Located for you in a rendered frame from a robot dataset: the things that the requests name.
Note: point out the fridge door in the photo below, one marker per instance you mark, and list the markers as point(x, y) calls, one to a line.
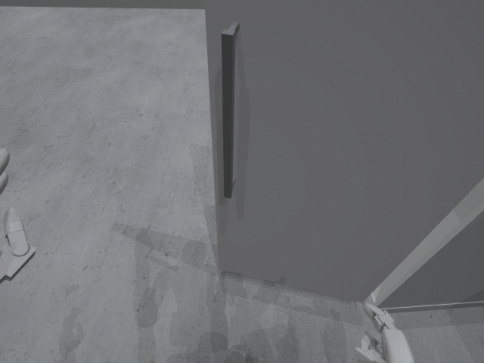
point(358, 127)

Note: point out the right robot hand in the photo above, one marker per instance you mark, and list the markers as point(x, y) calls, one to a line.
point(391, 346)

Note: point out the handle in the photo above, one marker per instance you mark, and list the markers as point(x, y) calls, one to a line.
point(228, 63)

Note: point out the left robot hand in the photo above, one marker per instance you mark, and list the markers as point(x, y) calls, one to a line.
point(14, 257)

